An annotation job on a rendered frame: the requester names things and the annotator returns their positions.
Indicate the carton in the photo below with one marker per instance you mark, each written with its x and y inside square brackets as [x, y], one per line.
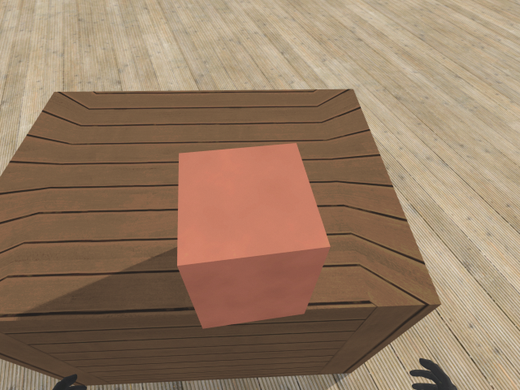
[251, 242]

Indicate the right robot hand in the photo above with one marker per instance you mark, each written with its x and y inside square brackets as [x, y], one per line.
[434, 372]

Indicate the left robot hand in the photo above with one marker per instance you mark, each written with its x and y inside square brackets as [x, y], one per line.
[68, 381]

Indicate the pedestal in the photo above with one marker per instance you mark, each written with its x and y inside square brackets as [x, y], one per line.
[89, 283]

